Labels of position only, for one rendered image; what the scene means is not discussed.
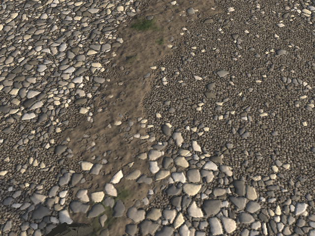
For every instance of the left robot hand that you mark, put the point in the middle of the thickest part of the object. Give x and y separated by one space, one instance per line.
75 229

